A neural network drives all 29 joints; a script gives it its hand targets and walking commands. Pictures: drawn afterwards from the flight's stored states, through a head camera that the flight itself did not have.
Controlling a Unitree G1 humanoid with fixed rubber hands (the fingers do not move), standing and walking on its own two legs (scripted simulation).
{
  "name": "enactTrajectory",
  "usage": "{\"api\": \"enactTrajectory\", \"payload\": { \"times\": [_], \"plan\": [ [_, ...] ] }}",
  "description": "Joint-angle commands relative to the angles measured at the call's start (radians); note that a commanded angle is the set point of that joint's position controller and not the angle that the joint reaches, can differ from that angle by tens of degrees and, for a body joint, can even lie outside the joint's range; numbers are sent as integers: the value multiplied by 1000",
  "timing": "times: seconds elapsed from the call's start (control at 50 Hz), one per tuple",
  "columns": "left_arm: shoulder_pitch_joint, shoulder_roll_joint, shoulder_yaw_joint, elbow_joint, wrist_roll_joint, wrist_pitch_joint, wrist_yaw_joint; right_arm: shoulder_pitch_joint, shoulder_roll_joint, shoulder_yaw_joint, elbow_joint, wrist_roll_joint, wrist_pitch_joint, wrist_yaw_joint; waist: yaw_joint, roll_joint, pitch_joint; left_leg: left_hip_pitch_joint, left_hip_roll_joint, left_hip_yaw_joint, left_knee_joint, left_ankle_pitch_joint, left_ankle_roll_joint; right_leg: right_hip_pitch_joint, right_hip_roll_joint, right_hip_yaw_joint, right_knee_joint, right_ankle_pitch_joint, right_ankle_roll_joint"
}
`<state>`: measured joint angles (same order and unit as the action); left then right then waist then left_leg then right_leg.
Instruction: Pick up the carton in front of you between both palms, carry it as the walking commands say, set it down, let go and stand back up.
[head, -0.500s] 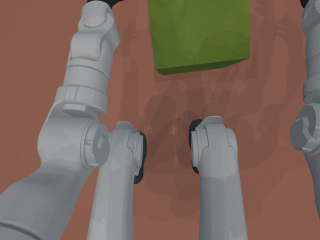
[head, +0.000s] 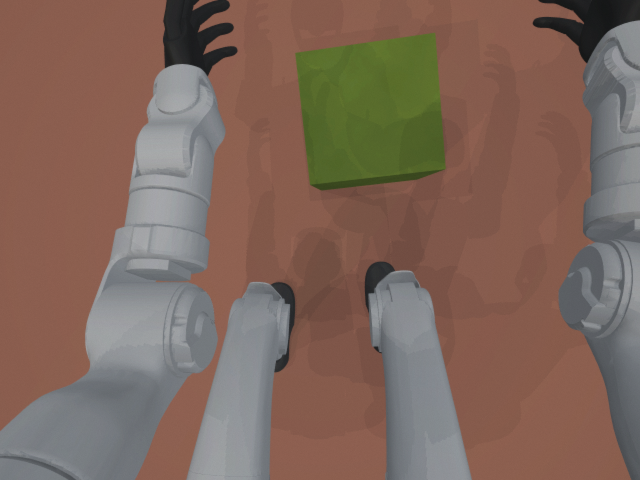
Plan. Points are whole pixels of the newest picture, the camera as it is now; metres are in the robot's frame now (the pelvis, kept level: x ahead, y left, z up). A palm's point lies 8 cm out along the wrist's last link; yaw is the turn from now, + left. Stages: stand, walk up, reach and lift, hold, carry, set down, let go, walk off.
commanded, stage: set down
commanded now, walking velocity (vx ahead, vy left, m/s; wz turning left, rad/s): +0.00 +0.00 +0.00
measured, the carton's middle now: (366, 127) +0.52 -0.09 -0.45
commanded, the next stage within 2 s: let go in 0.16 s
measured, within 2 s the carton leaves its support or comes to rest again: neither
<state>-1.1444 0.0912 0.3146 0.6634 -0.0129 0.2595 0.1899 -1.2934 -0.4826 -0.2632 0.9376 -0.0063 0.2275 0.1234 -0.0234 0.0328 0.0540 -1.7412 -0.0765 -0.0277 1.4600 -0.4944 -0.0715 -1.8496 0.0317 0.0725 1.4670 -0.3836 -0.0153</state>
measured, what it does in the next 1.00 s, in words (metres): rises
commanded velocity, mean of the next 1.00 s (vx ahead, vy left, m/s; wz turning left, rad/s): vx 0.00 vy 0.00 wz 0.00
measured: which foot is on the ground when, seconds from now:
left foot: down 0.00-1.00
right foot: down 0.00-1.00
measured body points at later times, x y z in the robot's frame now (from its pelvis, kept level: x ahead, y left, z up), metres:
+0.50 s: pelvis +0.05 +0.00 +0.12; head +0.31 -0.05 +0.48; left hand +0.47 +0.14 +0.00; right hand +0.45 -0.29 +0.00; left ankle +0.08 +0.14 -0.54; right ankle +0.10 -0.10 -0.54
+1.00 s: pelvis +0.10 +0.02 +0.20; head +0.19 +0.01 +0.64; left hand +0.32 +0.23 +0.11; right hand +0.29 -0.23 +0.11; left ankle +0.08 +0.14 -0.54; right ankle +0.10 -0.10 -0.54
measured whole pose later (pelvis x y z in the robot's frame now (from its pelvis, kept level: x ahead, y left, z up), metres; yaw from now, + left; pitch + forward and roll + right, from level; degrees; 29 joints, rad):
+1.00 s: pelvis +0.10 +0.02 +0.20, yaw -5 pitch +11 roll +0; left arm 0.12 0.18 0.06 0.48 0.01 0.00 -0.04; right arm 0.10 -0.21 -0.09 0.51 -0.01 -0.01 0.06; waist 0.01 0.02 -0.01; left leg -0.40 -0.03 -0.07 0.52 -0.31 0.00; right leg -0.46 0.02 0.05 0.50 -0.22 0.01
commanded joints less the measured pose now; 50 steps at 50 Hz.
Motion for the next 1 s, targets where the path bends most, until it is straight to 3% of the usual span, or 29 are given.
{"api": "enactTrajectory", "payload": {
  "times": [0.0, 0.16, 0.24, 0.32, 0.42, 0.58, 0.72, 0.84, 0.98],
  "plan": [
    [-182, 72, 15, -107, 18, -26, -10, -246, -121, -31, -96, -25, -26, 5, -18, -145, -1097, 200, -61, 147, -205, 162, -16, 1059, 20, -71, -171, 442, 38],
    [-119, 42, 38, -71, 66, -53, -34, -180, -76, -78, -49, -86, -58, 14, -17, -119, -1010, 319, -46, 123, -365, 212, -22, 1110, 15, -62, -330, 452, 29],
    [-16, 45, 34, -75, 109, -62, -52, -71, -50, -86, -68, -129, -64, 6, -20, -117, -1050, 383, -44, 123, -430, 241, -19, 1233, 14, -56, -394, 508, 30],
    [167, 62, -8, -125, 141, -71, -77, 125, -4, -69, -173, -149, -64, -17, -18, -115, -1098, 455, -44, 120, -499, 282, -6, 1407, 10, -42, -454, 607, 35],
    [376, 83, -86, -214, 121, -108, -112, 350, 40, -33, -343, -107, -95, -32, -13, -122, -1044, 546, -29, 93, -591, 331, 13, 1522, -1, -26, -529, 687, 28],
    [686, 86, -148, -207, 72, -185, -164, 701, 100, 17, -388, -40, -167, -25, 2, -102, -856, 754, 5, 52, -719, 380, 22, 1545, -10, -19, -651, 659, 25],
    [935, 115, -175, -209, 60, -239, -197, 1007, 135, 60, -402, -21, -224, -34, 14, -56, -664, 996, 24, 31, -820, 400, 28, 1545, -5, -32, -772, 548, 25],
    [1111, 138, -214, -247, 32, -267, -218, 1210, 158, 107, -467, -10, -249, -52, 20, -34, -482, 1215, 36, 15, -928, 430, 39, 1615, 2, -49, -882, 461, 23],
    [1292, 171, -240, -284, 13, -276, -235, 1423, 175, 156, -538, -1, -253, -67, 22, -28, -279, 1420, 45, 3, -1064, 500, 42, 1758, 19, -69, -1016, 451, 29]
  ]
}}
